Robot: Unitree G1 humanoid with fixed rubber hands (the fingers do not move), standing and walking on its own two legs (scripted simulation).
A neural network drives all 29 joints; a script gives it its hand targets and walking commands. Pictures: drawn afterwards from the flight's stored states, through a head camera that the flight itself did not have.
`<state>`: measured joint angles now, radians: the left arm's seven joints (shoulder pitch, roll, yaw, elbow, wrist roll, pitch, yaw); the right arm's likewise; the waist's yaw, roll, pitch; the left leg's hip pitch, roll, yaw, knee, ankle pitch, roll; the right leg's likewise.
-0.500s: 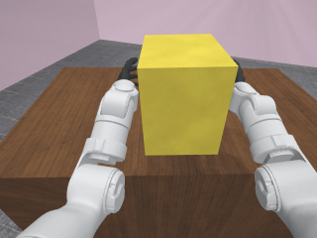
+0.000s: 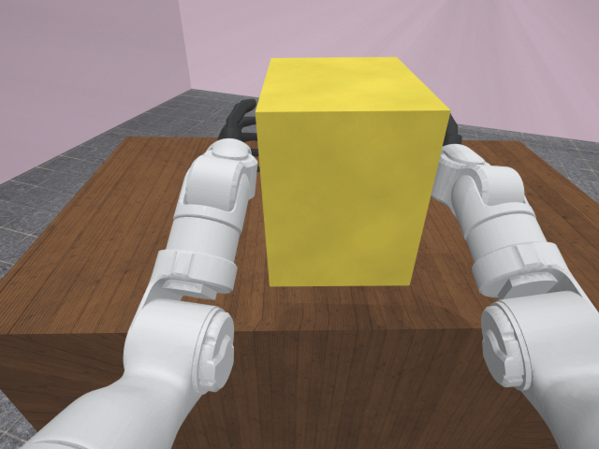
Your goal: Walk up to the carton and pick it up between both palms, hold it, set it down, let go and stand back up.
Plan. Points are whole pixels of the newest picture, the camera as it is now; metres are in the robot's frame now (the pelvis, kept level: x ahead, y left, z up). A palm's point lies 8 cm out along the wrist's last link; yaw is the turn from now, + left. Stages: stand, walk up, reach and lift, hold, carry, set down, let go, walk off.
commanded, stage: hold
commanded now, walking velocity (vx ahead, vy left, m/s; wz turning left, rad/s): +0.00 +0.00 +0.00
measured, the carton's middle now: (336, 165) +0.40 -0.03 +0.26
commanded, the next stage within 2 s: none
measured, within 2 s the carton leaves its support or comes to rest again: neither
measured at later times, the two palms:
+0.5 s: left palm (228, 148) +0.39 +0.11 +0.28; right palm (441, 154) +0.38 -0.15 +0.28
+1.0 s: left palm (227, 148) +0.38 +0.11 +0.28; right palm (440, 154) +0.38 -0.15 +0.28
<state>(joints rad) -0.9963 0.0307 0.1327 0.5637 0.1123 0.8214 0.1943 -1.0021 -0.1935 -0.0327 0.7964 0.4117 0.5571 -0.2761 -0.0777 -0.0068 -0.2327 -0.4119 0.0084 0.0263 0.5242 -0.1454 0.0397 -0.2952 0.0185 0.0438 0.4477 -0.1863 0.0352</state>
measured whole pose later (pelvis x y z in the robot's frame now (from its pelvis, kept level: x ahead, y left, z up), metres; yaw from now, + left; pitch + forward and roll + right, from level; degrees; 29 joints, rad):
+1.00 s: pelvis +0.00 +0.00 +0.00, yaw +0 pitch +2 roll -3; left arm -1.02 0.04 0.15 0.56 0.11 0.85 0.18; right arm -1.03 -0.19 -0.03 0.80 0.41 0.60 -0.29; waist -0.08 -0.01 -0.24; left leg -0.41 0.01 0.03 0.52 -0.14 0.04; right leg -0.30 0.02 0.04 0.45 -0.18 0.04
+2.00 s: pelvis +0.00 +0.00 +0.00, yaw +0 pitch +2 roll -3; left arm -1.03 0.05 0.16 0.56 0.11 0.86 0.18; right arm -1.04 -0.19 -0.03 0.80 0.40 0.62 -0.29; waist -0.08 -0.01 -0.24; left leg -0.41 0.01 0.03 0.52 -0.15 0.04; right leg -0.30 0.02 0.04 0.45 -0.19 0.04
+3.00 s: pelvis +0.00 +0.00 +0.00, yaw +0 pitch +2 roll -3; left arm -1.03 0.05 0.17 0.57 0.11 0.86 0.18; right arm -1.04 -0.18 -0.03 0.80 0.40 0.64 -0.30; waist -0.08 -0.01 -0.24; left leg -0.41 0.01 0.03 0.52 -0.15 0.04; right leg -0.30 0.02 0.04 0.45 -0.19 0.04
